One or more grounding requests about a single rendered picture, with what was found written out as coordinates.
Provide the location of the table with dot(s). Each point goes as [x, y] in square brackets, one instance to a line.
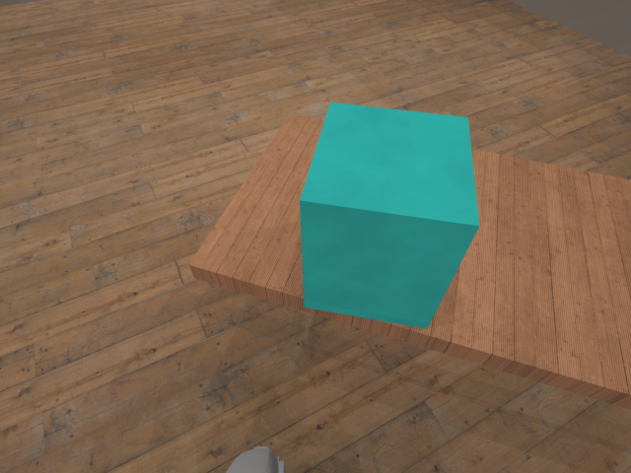
[543, 291]

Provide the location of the robot left thigh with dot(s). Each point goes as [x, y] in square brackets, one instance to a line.
[257, 461]

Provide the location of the carton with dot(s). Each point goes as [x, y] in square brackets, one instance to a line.
[388, 212]

